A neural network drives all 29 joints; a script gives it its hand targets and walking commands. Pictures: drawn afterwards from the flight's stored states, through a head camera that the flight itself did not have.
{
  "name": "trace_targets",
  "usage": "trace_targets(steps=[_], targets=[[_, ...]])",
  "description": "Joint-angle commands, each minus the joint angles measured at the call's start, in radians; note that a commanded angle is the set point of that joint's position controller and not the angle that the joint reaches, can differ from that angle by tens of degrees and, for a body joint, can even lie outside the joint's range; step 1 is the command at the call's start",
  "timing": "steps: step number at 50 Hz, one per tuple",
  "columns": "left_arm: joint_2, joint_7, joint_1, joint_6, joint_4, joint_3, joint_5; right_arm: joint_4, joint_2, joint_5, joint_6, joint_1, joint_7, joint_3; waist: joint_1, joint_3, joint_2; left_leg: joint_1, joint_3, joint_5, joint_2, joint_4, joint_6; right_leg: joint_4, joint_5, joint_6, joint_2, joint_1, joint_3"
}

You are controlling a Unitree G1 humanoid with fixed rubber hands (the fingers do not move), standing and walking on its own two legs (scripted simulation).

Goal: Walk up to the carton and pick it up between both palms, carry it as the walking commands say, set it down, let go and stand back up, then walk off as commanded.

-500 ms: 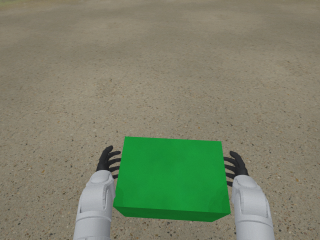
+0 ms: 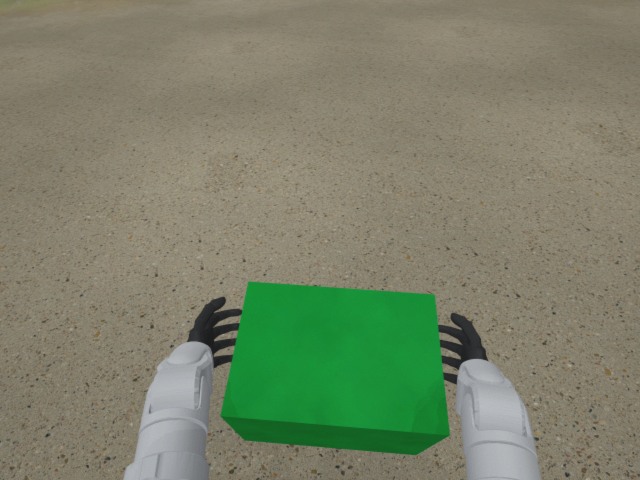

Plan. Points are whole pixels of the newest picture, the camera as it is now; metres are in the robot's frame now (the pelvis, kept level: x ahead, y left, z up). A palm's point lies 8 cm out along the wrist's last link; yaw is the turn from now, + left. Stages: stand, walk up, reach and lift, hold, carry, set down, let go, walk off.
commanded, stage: set down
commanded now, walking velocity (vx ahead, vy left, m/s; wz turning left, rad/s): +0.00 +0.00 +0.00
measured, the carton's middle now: (334, 371) +0.32 +0.00 -0.06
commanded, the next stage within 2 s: none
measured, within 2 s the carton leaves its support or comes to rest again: neither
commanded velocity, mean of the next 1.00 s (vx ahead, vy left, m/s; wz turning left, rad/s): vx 0.00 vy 0.00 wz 0.00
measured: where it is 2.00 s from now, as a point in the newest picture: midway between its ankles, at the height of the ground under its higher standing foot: outside the picture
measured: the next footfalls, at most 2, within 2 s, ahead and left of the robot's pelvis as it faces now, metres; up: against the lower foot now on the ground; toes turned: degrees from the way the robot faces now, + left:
none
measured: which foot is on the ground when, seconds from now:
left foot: down 0.00-1.00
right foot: down 0.00-1.00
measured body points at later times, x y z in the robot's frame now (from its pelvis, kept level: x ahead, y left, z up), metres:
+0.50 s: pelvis -0.01 +0.02 -0.03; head +0.09 +0.00 +0.40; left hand +0.34 +0.18 -0.08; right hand +0.31 -0.18 -0.10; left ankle +0.00 +0.12 -0.74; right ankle +0.05 -0.09 -0.74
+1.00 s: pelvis -0.04 +0.00 -0.10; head +0.13 -0.02 +0.31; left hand +0.37 +0.17 -0.15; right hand +0.35 -0.18 -0.18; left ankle +0.00 +0.12 -0.74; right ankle +0.05 -0.10 -0.74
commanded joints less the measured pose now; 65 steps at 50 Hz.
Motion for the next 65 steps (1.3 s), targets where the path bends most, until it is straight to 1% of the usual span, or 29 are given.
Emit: trace_targets(steps=[1, 3, 10, 11, 12, 13, 14, 20, 21, 22, 24, 26, 27, 28, 29, 33, 36, 37, 39, 44, 50, 51, 52, 54, 56, 57, 59, 60, 65], targets=[[-0.830, -0.247, -0.472, -0.079, 0.063, -0.470, -0.162, -0.015, 0.824, 0.233, -0.111, -0.565, 0.280, 0.521, -0.013, -0.304, -0.112, -0.172, -0.030, 0.036, -0.044, -0.028, 0.040, 0.040, 0.091, 0.036, 0.013, 0.216, 0.116], [-0.816, -0.235, -0.498, -0.098, 0.093, -0.432, -0.117, 0.082, 0.805, 0.213, -0.127, -0.572, 0.301, 0.475, 0.001, -0.268, -0.053, -0.236, -0.030, 0.012, -0.039, -0.020, 0.038, 0.063, 0.062, 0.028, 0.016, 0.156, 0.105], [-0.811, -0.217, -0.568, -0.173, 0.095, -0.389, -0.098, 0.159, 0.788, 0.207, -0.207, -0.657, 0.320, 0.466, 0.057, -0.373, -0.032, -0.297, -0.012, 0.001, -0.045, 0.069, 0.030, 0.168, 0.029, 0.020, 0.027, 0.038, 0.097], [-0.859, -0.213, -0.599, -0.176, 0.093, -0.421, -0.105, 0.152, 0.783, 0.218, -0.227, -0.692, 0.320, 0.452, 0.026, -0.392, 0.005, -0.292, -0.017, 0.020, -0.042, 0.091, 0.022, 0.196, 0.025, 0.004, 0.029, -0.004, 0.097], [-0.847, -0.211, -0.565, -0.175, 0.125, -0.398, -0.092, 0.172, 0.779, 0.208, -0.230, -0.682, 0.317, 0.443, 0.039, -0.411, -0.001, -0.312, -0.013, 0.030, -0.047, 0.107, 0.021, 0.199, 0.038, 0.005, 0.025, 0.001, 0.097], [-0.862, -0.212, -0.584, -0.183, 0.095, -0.433, -0.119, 0.178, 0.762, 0.206, -0.241, -0.647, 0.317, 0.438, -0.012, -0.418, -0.005, -0.296, -0.023, 0.091, -0.039, 0.113, 0.019, 0.220, 0.100, 0.004, 0.036, -0.037, 0.094], [-0.855, -0.215, -0.576, -0.189, 0.105, -0.428, -0.114, 0.186, 0.758, 0.206, -0.246, -0.640, 0.313, 0.437, 0.009, -0.450, 0.016, -0.312, -0.017, 0.091, -0.039, 0.131, 0.008, 0.233, 0.102, -0.001, 0.035, -0.040, 0.096], [-0.834, -0.202, -0.529, -0.239, 0.114, -0.442, -0.124, 0.207, 0.759, 0.191, -0.298, -0.587, 0.299, 0.422, -0.011, -0.540, -0.014, -0.431, -0.025, 0.248, -0.049, 0.208, 0.002, 0.311, 0.274, 0.000, 0.034, -0.122, 0.104], [-0.814, -0.205, -0.521, -0.248, 0.115, -0.443, -0.127, 0.166, 0.759, 0.194, -0.306, -0.599, 0.289, 0.435, -0.015, -0.588, -0.070, -0.445, -0.029, 0.227, -0.052, 0.224, 0.008, 0.327, 0.303, 0.007, 0.034, -0.100, 0.108], [-0.808, -0.204, -0.549, -0.258, 0.116, -0.448, -0.117, 0.179, 0.761, 0.197, -0.320, -0.613, 0.290, 0.441, -0.003, -0.595, -0.018, -0.480, -0.020, 0.228, -0.052, 0.230, 0.001, 0.336, 0.286, 0.006, 0.029, -0.150, 0.108], [-0.819, -0.203, -0.549, -0.273, 0.127, -0.445, -0.128, 0.138, 0.759, 0.199, -0.335, -0.658, 0.283, 0.463, 0.000, -0.636, -0.061, -0.535, -0.023, 0.239, -0.058, 0.262, 0.001, 0.364, 0.313, 0.012, 0.033, -0.160, 0.106], [-0.824, -0.204, -0.609, -0.288, 0.131, -0.448, -0.136, 0.158, 0.751, 0.197, -0.350, -0.689, 0.278, 0.448, -0.015, -0.654, -0.027, -0.579, -0.028, 0.204, -0.058, 0.284, 0.001, 0.393, 0.250, 0.012, 0.037, -0.230, 0.101], [-0.826, -0.199, -0.596, -0.293, 0.135, -0.447, -0.131, 0.136, 0.790, 0.221, -0.352, -0.714, 0.280, 0.496, 0.032, -0.705, -0.044, -0.555, -0.016, 0.222, -0.061, 0.298, 0.003, 0.405, 0.248, 0.020, 0.045, -0.247, 0.097], [-0.852, -0.203, -0.611, -0.297, 0.104, -0.510, -0.159, 0.084, 0.784, 0.226, -0.364, -0.715, 0.278, 0.515, -0.009, -0.811, -0.036, -0.548, -0.016, 0.235, -0.067, 0.335, -0.001, 0.426, 0.278, 0.020, 0.044, -0.221, 0.102], [-0.823, -0.207, -0.647, -0.306, 0.097, -0.485, -0.159, 0.100, 0.786, 0.228, -0.365, -0.740, 0.280, 0.519, 0.029, -0.816, -0.043, -0.609, -0.012, 0.222, -0.066, 0.347, -0.001, 0.462, 0.264, 0.026, 0.046, -0.269, 0.094], [-0.833, -0.213, -0.658, -0.291, 0.131, -0.506, -0.163, 0.125, 0.778, 0.211, -0.352, -0.734, 0.283, 0.502, -0.009, -0.868, -0.045, -0.679, -0.005, 0.176, -0.062, 0.399, -0.001, 0.509, 0.199, 0.025, 0.048, -0.367, 0.086], [-0.843, -0.224, -0.708, -0.275, 0.146, -0.496, -0.174, 0.138, 0.815, 0.225, -0.330, -0.777, 0.289, 0.526, 0.021, -0.878, -0.060, -0.723, 0.018, 0.095, -0.073, 0.433, -0.001, 0.518, 0.120, 0.029, 0.048, -0.385, 0.085], [-0.847, -0.230, -0.736, -0.267, 0.143, -0.506, -0.174, 0.133, 0.801, 0.217, -0.326, -0.792, 0.288, 0.510, -0.006, -0.880, -0.049, -0.746, 0.014, 0.071, -0.073, 0.437, 0.001, 0.539, 0.110, 0.029, 0.053, -0.405, 0.080], [-0.818, -0.241, -0.730, -0.251, 0.207, -0.424, -0.142, 0.169, 0.803, 0.204, -0.309, -0.828, 0.289, 0.489, 0.041, -0.842, -0.061, -0.808, 0.028, 0.016, -0.076, 0.455, 0.007, 0.533, 0.055, 0.035, 0.047, -0.438, 0.081], [-0.787, -0.264, -0.798, -0.247, 0.236, -0.375, -0.131, 0.171, 0.823, 0.218, -0.302, -0.922, 0.279, 0.476, 0.058, -0.836, -0.105, -0.951, 0.025, -0.071, -0.080, 0.518, 0.028, 0.574, -0.027, 0.034, 0.046, -0.482, 0.101], [-0.766, -0.273, -0.830, -0.262, 0.218, -0.369, -0.153, 0.202, 0.813, 0.219, -0.312, -0.912, 0.254, 0.468, 0.058, -0.945, -0.095, -1.066, 0.033, -0.002, -0.090, 0.591, 0.019, 0.661, 0.088, 0.044, 0.046, -0.507, 0.104], [-0.764, -0.275, -0.871, -0.260, 0.239, -0.366, -0.152, 0.224, 0.809, 0.214, -0.314, -0.923, 0.250, 0.431, 0.006, -0.906, -0.090, -1.090, 0.032, -0.052, -0.093, 0.602, 0.024, 0.666, 0.027, 0.047, 0.049, -0.575, 0.089], [-0.768, -0.274, -0.825, -0.255, 0.260, -0.355, -0.140, 0.200, 0.813, 0.222, -0.314, -0.941, 0.245, 0.457, 0.065, -0.937, -0.081, -1.082, 0.042, -0.035, -0.093, 0.608, 0.020, 0.676, 0.033, 0.045, 0.051, -0.557, 0.091], [-0.775, -0.270, -0.835, -0.263, 0.248, -0.380, -0.154, 0.190, 0.813, 0.228, -0.324, -0.927, 0.233, 0.466, 0.024, -0.977, -0.097, -1.115, 0.037, -0.016, -0.089, 0.639, 0.018, 0.701, 0.078, 0.047, 0.051, -0.564, 0.096], [-0.769, -0.271, -0.853, -0.267, 0.231, -0.390, -0.171, 0.182, 0.793, 0.226, -0.327, -0.960, 0.230, 0.471, 0.034, -1.039, -0.090, -1.173, 0.044, -0.002, -0.096, 0.666, 0.005, 0.743, 0.099, 0.046, 0.058, -0.555, 0.083], [-0.787, -0.268, -0.901, -0.272, 0.202, -0.422, -0.195, 0.199, 0.811, 0.239, -0.325, -0.937, 0.228, 0.477, 0.008, -1.067, -0.075, -1.151, 0.037, -0.004, -0.094, 0.679, 0.008, 0.761, 0.082, 0.042, 0.064, -0.583, 0.080], [-0.785, -0.260, -0.877, -0.269, 0.231, -0.419, -0.197, 0.170, 0.788, 0.254, -0.332, -0.988, 0.225, 0.498, 0.036, -1.090, -0.094, -1.176, 0.049, 0.018, -0.094, 0.713, -0.001, 0.783, 0.080, 0.048, 0.068, -0.617, 0.066], [-0.758, -0.253, -0.909, -0.279, 0.191, -0.432, -0.198, 0.205, 0.795, 0.260, -0.333, -0.963, 0.224, 0.487, 0.027, -1.073, -0.050, -1.232, 0.052, 0.010, -0.096, 0.727, -0.006, 0.798, 0.108, 0.042, 0.065, -0.629, 0.082], [-0.765, -0.226, -0.912, -0.283, 0.197, -0.455, -0.226, 0.184, 0.790, 0.283, -0.341, -0.998, 0.209, 0.519, 0.034, -1.152, -0.088, -1.250, 0.052, 0.031, -0.103, 0.785, -0.008, 0.865, 0.107, 0.052, 0.079, -0.682, 0.060]])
